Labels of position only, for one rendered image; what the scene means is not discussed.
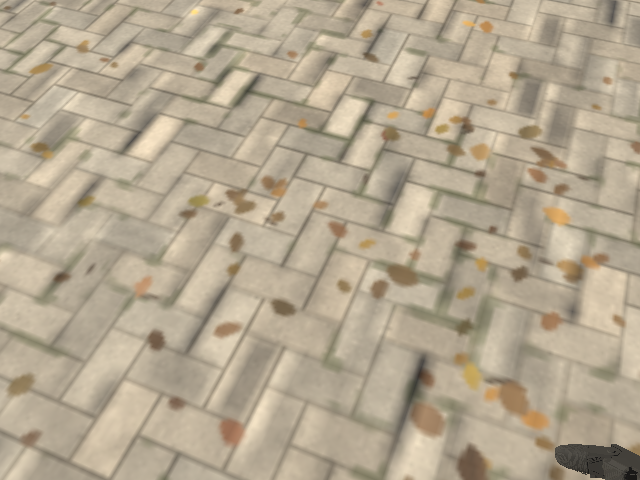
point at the right robot hand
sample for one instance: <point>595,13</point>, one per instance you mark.
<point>609,463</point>

